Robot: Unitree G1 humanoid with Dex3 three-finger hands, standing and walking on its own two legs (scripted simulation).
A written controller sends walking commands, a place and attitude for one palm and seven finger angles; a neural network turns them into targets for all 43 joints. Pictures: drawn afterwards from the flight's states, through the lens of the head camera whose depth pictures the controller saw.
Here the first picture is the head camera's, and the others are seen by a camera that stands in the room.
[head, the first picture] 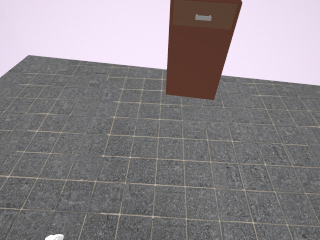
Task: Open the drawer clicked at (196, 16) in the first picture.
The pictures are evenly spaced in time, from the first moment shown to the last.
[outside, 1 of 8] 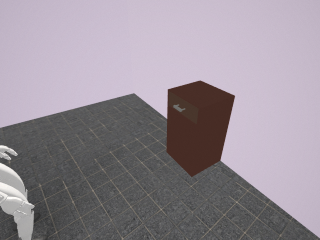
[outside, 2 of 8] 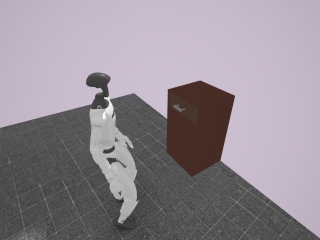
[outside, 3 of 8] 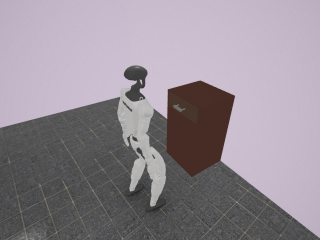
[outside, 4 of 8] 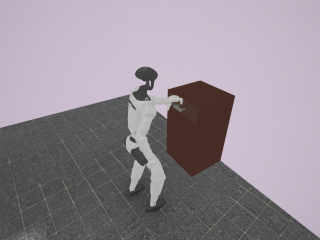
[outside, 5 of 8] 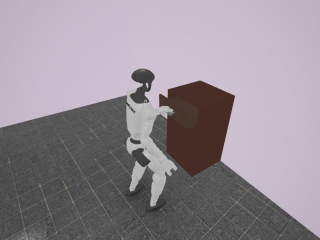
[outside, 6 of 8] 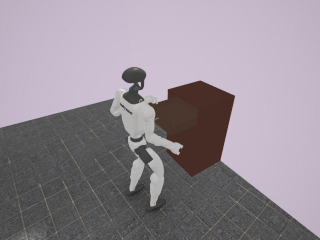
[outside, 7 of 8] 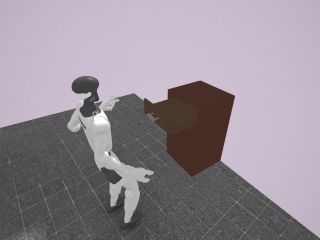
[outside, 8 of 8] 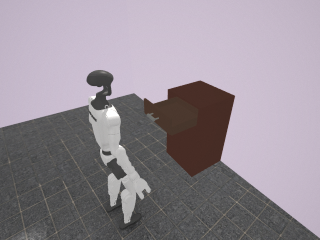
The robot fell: no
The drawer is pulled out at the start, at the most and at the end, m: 0.00 0.30 0.30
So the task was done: yes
